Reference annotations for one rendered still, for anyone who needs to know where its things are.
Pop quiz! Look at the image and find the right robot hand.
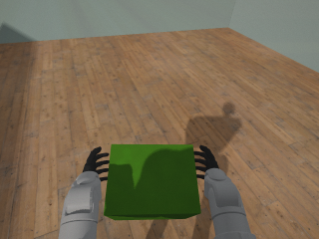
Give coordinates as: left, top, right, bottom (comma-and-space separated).
193, 145, 219, 179

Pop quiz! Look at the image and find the left robot hand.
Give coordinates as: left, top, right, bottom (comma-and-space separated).
83, 146, 110, 182

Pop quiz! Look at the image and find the right robot forearm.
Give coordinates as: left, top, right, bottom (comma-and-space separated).
204, 168, 256, 239

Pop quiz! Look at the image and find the left robot forearm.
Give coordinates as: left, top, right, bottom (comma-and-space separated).
58, 170, 102, 239

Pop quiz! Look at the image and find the carton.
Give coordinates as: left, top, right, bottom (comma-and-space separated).
104, 144, 201, 221

